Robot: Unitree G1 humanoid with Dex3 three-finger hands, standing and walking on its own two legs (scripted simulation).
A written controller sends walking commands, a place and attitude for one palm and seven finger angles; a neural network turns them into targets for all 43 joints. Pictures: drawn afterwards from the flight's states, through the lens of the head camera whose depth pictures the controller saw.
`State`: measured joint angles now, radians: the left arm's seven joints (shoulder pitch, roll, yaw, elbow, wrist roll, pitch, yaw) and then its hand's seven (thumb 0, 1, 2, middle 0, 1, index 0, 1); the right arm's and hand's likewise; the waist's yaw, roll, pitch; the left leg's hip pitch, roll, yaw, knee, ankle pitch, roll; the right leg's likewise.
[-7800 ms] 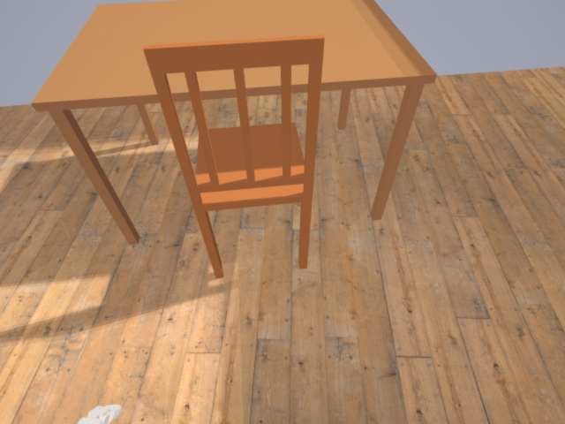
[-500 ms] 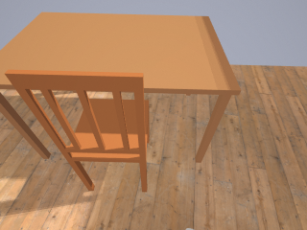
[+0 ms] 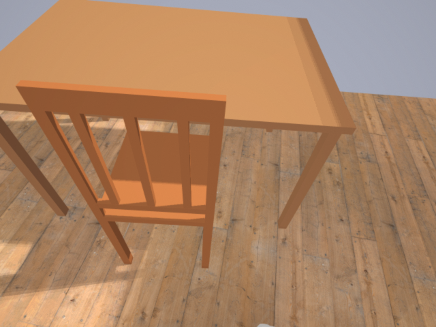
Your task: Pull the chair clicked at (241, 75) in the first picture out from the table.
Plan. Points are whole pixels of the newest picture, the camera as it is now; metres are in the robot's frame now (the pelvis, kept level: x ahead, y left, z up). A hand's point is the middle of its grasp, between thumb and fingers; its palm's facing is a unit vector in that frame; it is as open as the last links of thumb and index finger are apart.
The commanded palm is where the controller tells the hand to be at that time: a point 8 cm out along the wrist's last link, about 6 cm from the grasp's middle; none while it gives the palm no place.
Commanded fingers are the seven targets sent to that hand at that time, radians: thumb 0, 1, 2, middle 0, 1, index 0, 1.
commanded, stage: come to a stop and stand still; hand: left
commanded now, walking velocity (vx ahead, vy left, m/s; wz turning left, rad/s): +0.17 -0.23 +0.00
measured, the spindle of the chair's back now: (142, 168) +0.47 +0.22 -0.06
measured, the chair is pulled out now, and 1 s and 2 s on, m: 0.00 0.00 0.00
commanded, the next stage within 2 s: look again from close up in 1.06 s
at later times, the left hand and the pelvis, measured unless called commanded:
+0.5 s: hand out of the picture +0.01 +0.15 -0.16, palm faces -0.01 -0.98 -0.20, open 7.3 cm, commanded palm none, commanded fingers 0.00 0.90 0.90 -0.20 -0.30 -0.20 -0.30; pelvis -0.01 -0.03 +0.01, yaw -1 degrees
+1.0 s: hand out of the picture -0.02 +0.07 -0.16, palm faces +0.07 -0.98 -0.17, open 7.3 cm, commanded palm none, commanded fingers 0.00 0.90 0.90 -0.20 -0.30 -0.20 -0.30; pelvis +0.01 -0.08 +0.01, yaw +0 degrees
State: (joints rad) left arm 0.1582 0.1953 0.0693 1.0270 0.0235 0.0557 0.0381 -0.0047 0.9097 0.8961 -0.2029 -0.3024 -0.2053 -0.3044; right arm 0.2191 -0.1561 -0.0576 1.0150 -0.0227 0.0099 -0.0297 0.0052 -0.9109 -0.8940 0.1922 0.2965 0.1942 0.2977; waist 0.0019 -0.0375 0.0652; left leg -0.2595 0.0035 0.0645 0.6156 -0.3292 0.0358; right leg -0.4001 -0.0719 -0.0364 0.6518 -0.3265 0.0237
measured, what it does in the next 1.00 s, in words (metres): steps on the spot: right foot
